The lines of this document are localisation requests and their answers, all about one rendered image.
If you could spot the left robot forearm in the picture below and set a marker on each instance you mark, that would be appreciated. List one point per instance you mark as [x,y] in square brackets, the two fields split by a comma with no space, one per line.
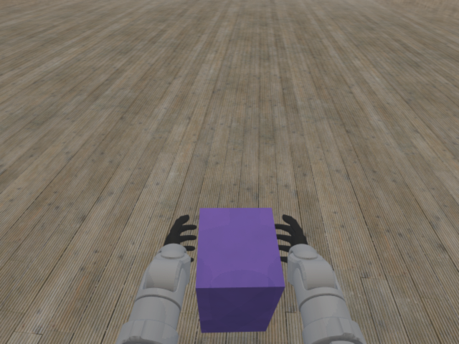
[159,299]

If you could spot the right robot forearm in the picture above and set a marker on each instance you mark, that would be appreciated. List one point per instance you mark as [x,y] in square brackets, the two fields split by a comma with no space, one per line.
[325,316]

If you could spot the robot left hand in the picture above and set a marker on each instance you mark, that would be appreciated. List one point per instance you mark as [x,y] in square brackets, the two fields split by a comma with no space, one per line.
[178,227]

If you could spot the carton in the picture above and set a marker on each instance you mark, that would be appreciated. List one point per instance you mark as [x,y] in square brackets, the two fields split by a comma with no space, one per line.
[239,278]

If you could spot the robot right hand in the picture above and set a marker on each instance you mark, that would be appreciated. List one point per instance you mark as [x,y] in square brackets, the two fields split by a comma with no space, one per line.
[294,230]

